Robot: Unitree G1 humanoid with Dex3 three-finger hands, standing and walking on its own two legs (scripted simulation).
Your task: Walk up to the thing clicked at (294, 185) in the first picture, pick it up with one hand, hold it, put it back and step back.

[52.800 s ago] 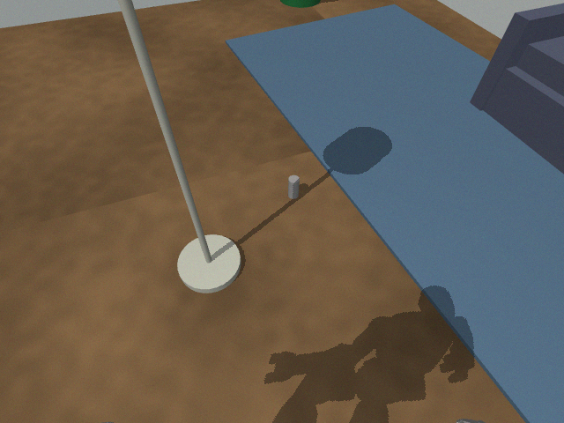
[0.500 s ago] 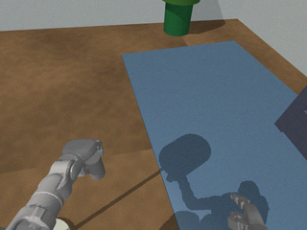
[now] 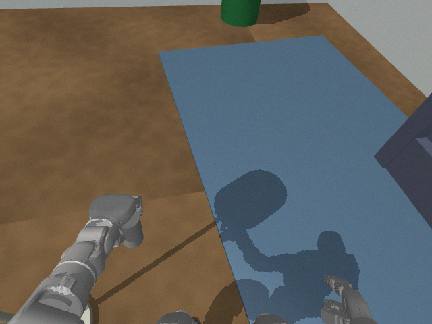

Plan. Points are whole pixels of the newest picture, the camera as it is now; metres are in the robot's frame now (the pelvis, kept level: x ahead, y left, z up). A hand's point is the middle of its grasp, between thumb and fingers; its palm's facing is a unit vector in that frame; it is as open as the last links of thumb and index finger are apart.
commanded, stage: crouch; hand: left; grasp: from above
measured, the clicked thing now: (130, 228) +0.33 +0.20 -0.14
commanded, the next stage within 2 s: lower in 1.80 s
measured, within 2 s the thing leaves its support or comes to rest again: neither
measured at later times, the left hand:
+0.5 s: hand (144, 230) +0.39 +0.20 -0.32, palm faces -0.41 +0.01 -0.91, open 8.4 cm
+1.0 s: hand (151, 235) +0.43 +0.20 -0.46, palm faces -0.40 -0.03 -0.92, open 8.5 cm
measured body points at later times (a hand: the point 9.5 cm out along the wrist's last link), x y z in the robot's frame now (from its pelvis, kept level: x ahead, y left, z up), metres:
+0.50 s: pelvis -0.05 -0.01 -0.22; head +0.11 +0.04 +0.21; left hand +0.41 +0.20 -0.27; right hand +0.01 -0.29 -0.32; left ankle +0.06 +0.05 -0.73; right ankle +0.04 -0.22 -0.71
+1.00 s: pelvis -0.06 -0.03 -0.34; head +0.13 +0.05 +0.06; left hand +0.45 +0.20 -0.41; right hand +0.00 -0.32 -0.43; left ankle +0.06 +0.05 -0.73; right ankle +0.04 -0.22 -0.71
